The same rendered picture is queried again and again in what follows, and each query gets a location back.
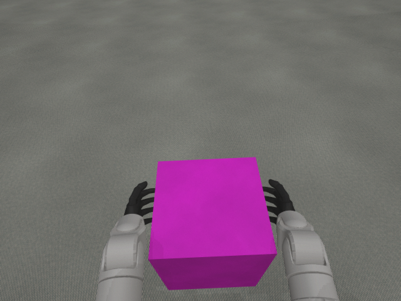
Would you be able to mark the robot right hand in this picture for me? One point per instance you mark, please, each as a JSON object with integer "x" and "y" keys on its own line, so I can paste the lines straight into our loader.
{"x": 282, "y": 200}

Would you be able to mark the robot left hand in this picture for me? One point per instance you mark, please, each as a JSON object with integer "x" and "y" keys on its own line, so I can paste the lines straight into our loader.
{"x": 135, "y": 203}

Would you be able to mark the robot right forearm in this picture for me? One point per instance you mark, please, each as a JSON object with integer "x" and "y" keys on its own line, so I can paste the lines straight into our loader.
{"x": 306, "y": 263}

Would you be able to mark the robot left forearm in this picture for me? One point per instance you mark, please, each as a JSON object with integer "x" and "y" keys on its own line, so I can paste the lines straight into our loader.
{"x": 122, "y": 265}

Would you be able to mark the carton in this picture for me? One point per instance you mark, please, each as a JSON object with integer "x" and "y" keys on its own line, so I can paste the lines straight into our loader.
{"x": 210, "y": 224}

